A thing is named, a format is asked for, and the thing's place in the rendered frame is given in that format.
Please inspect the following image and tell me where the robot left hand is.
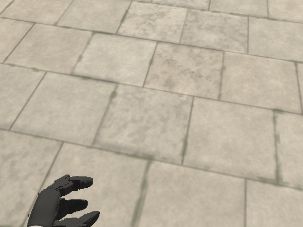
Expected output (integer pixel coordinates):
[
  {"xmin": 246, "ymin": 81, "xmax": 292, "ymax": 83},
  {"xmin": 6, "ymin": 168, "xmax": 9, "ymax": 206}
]
[{"xmin": 27, "ymin": 174, "xmax": 100, "ymax": 227}]

